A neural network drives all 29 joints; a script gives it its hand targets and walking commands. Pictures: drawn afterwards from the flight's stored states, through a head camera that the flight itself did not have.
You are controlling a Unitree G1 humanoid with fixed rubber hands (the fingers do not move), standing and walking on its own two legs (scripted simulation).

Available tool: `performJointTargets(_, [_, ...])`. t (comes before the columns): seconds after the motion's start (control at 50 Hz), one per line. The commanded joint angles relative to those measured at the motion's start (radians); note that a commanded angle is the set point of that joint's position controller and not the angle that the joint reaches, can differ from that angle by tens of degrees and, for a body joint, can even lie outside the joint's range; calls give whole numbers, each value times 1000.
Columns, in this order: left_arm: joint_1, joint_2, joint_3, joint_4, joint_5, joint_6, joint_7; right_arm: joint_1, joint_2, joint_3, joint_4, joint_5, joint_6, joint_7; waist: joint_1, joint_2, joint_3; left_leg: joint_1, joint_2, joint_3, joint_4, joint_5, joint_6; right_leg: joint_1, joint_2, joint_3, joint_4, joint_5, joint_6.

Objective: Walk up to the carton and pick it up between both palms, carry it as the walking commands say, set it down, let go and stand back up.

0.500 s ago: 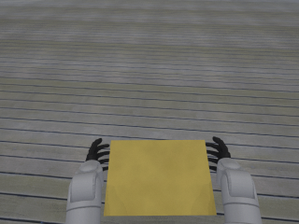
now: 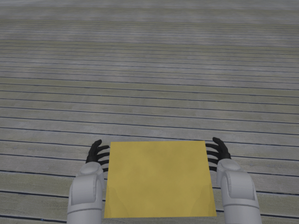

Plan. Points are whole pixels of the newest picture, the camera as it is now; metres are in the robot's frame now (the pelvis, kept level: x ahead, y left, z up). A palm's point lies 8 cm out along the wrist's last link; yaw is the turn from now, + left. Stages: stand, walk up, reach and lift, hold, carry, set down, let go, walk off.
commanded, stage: carry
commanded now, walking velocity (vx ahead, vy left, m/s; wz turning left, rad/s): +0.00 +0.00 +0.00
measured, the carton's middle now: (157, 180) +0.30 +0.00 -0.05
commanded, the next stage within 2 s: hold in 0.18 s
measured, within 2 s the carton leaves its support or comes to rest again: neither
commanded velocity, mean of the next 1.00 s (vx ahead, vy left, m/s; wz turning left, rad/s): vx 0.00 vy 0.00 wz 0.00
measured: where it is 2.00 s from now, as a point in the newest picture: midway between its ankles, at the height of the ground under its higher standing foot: outside the picture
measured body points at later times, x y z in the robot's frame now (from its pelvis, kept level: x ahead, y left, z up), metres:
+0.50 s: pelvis +0.02 +0.00 +0.01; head -0.04 +0.02 +0.46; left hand +0.34 +0.16 +0.06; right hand +0.32 -0.19 +0.07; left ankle +0.08 +0.09 -0.73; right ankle +0.03 -0.10 -0.73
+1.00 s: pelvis +0.03 -0.01 +0.01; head +0.00 +0.00 +0.46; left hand +0.33 +0.16 +0.04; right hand +0.32 -0.20 +0.04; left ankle +0.08 +0.09 -0.73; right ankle +0.03 -0.10 -0.73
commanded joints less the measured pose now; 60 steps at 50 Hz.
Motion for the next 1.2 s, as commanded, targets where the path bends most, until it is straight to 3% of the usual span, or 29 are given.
performJointTargets(0.0, [-539,-809,-654,-76,-354,-25,-322,-530,815,629,-85,347,-29,294,-1,3,-272,116,130,-147,-96,-86,7,76,-115,128,-96,-7,-18])
performJointTargets(0.16, [-521,-803,-656,-83,-351,-28,-323,-510,809,629,-87,342,-31,295,-1,1,-271,117,128,-144,-88,-71,5,73,-116,129,-96,0,-19])
performJointTargets(0.18, [-483,-700,-380,268,-167,-102,-341,-415,822,360,264,133,-113,317,64,-59,-80,322,-76,-160,-102,-85,-10,-2,51,198,-235,-134,-35])
performJointTargets(0.2, [-533,-673,-455,183,-196,-186,-345,-478,802,413,198,145,-202,314,22,-57,-121,391,-68,-179,-92,-51,2,-14,47,226,-242,-97,-30])
performJointTargets(0.24, [-670,-809,-548,111,-245,-250,-377,-596,901,487,129,179,-272,330,6,-34,-257,436,-52,-197,-93,62,0,76,52,239,-221,21,-16])
performJointTargets(0.26, [-696,-850,-574,110,-257,-255,-389,-641,944,519,111,190,-279,338,22,-43,-320,469,-52,-194,-89,114,-8,91,59,236,-221,45,-9])
performJointTargets(0.28, [-762,-873,-613,79,-271,-257,-400,-701,962,537,94,204,-286,344,0,-32,-371,495,-52,-191,-89,107,-14,99,61,236,-222,33,-7])
performJointTargets(0.34, [-718,-884,-567,180,-234,-237,-411,-702,929,514,172,183,-281,361,-1,1,-291,483,-55,-183,-110,5,-26,52,62,233,-239,-35,-16])
performJointTargets(0.4, [-647,-886,-483,290,-185,-219,-412,-672,883,457,282,154,-273,387,18,32,-182,465,-45,-193,-144,-41,-37,36,61,232,-258,-66,-27])
performJointTargets(0.5, [-610,-888,-418,314,-147,-202,-399,-668,837,388,356,128,-275,422,18,24,-107,481,-32,-204,-186,-6,-48,45,66,234,-272,-22,-36])
performJointTargets(0.58, [-580,-888,-446,238,-152,-203,-381,-622,834,395,324,128,-282,434,9,5,-129,520,-28,-211,-198,106,-51,74,74,239,-276,78,-34])
performJointTargets(0.72, [-509,-880,-547,79,-192,-219,-361,-542,830,497,135,173,-288,416,6,7,-215,562,-41,-198,-174,271,-46,123,84,250,-265,201,-28])
performJointTargets(0.86, [-455,-823,-573,56,-204,-229,-365,-471,804,543,57,186,-282,385,5,1,-216,545,-52,-180,-163,270,-35,143,83,244,-263,200,-18])
performJointTargets(0.88, [-487,-831,-571,38,-210,-236,-374,-495,838,507,20,200,-275,364,-2,3,-208,551,-84,-213,-161,139,-35,174,63,267,-287,157,-43])
performJointTargets(0.92, [-515,-806,-520,94,-184,-241,-383,-533,824,489,72,174,-273,360,1,-20,-134,553,-81,-208,-158,47,-26,96,51,266,-295,47,-40])
performJointTargets(0.98, [-541,-797,-463,173,-158,-252,-393,-541,846,450,173,139,-278,366,20,-27,-91,523,-78,-199,-151,7,-24,80,51,255,-283,-9,-33])
performJointTargets(1.06, [-535,-778,-415,242,-129,-275,-399,-522,860,415,247,114,-302,366,33,-15,-102,513,-72,-194,-131,92,-21,86,52,255,-258,77,-30])
performJointTargets(1.18, [-494,-753,-376,289,-96,-330,-394,-469,835,382,281,93,-357,348,21,-4,-144,452,-67,-202,-81,194,-24,94,56,257,-209,215,-31])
